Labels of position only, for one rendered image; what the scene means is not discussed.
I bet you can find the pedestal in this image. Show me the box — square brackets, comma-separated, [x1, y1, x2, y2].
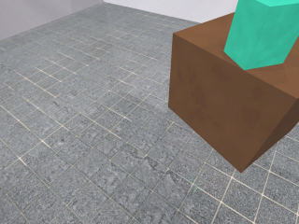
[168, 12, 299, 173]

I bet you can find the carton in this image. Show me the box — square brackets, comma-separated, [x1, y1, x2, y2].
[224, 0, 299, 70]

